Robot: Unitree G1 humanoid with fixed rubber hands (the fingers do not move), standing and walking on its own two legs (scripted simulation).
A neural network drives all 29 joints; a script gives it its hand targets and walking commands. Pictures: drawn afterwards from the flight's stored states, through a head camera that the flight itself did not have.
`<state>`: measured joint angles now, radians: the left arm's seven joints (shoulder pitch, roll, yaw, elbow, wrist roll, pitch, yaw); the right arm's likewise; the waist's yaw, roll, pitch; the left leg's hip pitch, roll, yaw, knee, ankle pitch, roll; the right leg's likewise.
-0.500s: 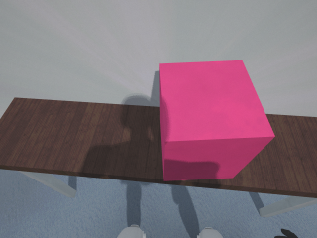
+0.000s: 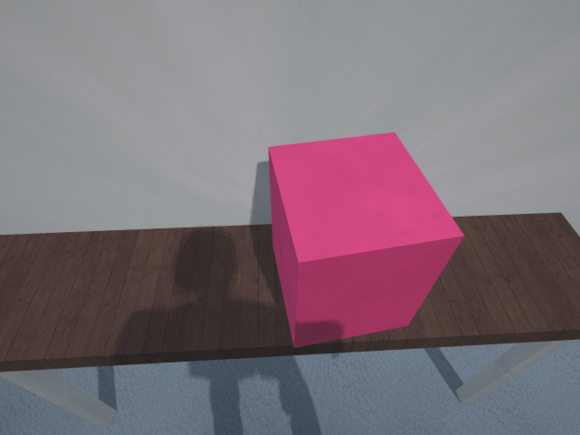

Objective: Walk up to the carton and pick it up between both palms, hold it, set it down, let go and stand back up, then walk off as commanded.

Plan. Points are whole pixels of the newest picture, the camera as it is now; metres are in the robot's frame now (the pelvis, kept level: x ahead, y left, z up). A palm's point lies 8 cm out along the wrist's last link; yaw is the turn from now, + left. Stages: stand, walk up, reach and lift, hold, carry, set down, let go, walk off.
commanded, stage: walk up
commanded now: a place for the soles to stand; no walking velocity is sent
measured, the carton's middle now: (343, 242) +0.41 -0.07 +0.02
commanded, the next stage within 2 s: reach and lift in 2.00 s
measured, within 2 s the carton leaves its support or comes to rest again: neither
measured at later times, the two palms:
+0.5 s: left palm out of the picture +0.05 +0.26 -0.11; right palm out of the picture +0.02 -0.34 -0.10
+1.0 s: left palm out of the picture +0.05 +0.25 -0.10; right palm out of the picture +0.05 -0.34 -0.08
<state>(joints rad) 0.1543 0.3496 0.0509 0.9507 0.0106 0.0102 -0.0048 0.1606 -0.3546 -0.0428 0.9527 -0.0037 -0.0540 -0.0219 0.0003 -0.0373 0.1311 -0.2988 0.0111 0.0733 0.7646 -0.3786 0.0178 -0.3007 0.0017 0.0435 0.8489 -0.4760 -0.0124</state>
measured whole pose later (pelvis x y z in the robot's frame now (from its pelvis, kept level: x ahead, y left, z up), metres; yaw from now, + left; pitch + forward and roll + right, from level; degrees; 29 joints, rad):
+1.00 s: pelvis -0.02 -0.04 +0.02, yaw +0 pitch -4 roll +0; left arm 0.12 0.36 0.06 1.07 0.02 0.01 -0.04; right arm 0.15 -0.35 0.00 1.07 -0.01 -0.04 -0.02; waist 0.01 -0.04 0.07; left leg -0.25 0.03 -0.03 0.56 -0.25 -0.02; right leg -0.22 0.04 -0.03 0.57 -0.29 -0.05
